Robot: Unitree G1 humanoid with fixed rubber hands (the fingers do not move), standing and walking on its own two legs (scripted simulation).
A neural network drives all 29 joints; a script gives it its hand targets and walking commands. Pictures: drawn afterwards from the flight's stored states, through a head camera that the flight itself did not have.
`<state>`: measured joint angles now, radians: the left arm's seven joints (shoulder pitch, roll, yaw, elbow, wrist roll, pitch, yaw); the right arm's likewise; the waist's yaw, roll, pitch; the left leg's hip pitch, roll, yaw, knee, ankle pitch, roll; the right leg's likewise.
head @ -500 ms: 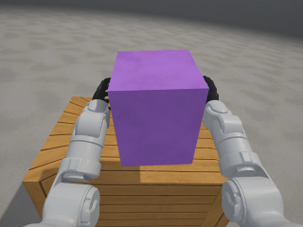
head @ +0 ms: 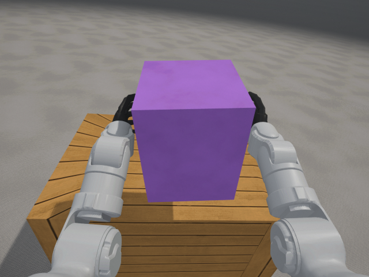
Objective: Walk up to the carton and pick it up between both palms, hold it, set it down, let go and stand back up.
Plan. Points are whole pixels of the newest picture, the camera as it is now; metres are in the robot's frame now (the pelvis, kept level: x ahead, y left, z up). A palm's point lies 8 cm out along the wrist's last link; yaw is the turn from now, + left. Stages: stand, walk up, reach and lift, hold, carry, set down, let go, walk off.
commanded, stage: hold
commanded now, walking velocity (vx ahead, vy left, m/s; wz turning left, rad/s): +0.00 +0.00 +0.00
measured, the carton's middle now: (189, 130) +0.41 -0.01 +0.19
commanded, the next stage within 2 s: none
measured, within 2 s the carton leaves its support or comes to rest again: neither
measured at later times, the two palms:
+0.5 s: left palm (120, 123) +0.38 +0.14 +0.22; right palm (258, 122) +0.38 -0.15 +0.24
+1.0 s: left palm (123, 132) +0.39 +0.14 +0.19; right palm (255, 131) +0.39 -0.15 +0.21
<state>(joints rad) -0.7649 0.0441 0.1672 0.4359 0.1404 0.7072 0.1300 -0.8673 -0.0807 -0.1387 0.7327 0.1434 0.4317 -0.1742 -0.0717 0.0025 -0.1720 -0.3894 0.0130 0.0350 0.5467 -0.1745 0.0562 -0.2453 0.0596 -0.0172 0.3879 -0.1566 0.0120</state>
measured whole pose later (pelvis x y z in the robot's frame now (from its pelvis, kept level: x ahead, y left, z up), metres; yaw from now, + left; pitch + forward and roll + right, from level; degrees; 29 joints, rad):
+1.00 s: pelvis +0.00 +0.00 +0.00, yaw +0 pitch +1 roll -4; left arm -0.76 0.04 0.17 0.48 0.15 0.71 0.11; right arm -0.88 -0.08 -0.14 0.79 0.14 0.42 -0.18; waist -0.07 0.00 -0.16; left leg -0.39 0.01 0.03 0.55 -0.17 0.06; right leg -0.24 0.06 -0.02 0.39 -0.16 0.01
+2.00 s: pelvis +0.00 +0.00 +0.00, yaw +0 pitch +0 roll -4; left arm -0.77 0.04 0.17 0.50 0.19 0.70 0.09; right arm -0.90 -0.09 -0.13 0.83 0.15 0.42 -0.18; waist -0.07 0.00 -0.18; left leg -0.38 0.01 0.03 0.54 -0.18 0.06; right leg -0.23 0.06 -0.02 0.39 -0.16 0.01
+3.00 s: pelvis +0.00 +0.00 +0.00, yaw +0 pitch +0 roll -4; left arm -0.82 0.04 0.24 0.70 0.25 0.50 0.05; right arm -0.92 -0.07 -0.18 0.96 0.14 0.26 -0.19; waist -0.07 0.00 -0.16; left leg -0.35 0.01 0.03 0.53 -0.18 0.06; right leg -0.21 0.05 -0.02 0.39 -0.17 0.01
